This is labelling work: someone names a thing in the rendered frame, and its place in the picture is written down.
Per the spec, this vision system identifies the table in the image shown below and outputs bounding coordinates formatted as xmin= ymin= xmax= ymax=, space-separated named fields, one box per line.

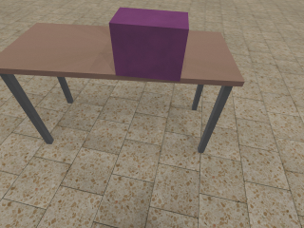
xmin=0 ymin=22 xmax=245 ymax=153

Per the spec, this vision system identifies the carton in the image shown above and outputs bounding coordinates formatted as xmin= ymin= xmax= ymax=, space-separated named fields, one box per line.
xmin=108 ymin=7 xmax=189 ymax=82

